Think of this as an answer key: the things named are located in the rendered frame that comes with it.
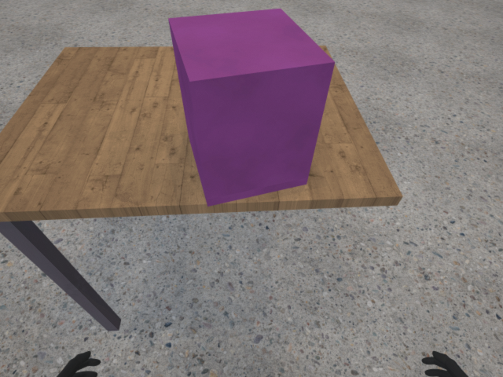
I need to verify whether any table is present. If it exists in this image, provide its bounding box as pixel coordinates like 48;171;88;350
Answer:
0;46;402;331

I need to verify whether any carton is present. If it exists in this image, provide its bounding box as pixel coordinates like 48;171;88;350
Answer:
168;9;335;207

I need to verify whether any robot right hand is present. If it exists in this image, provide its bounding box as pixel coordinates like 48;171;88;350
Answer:
422;351;468;377

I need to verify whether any robot left hand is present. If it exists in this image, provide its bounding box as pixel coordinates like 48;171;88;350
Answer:
57;351;101;377

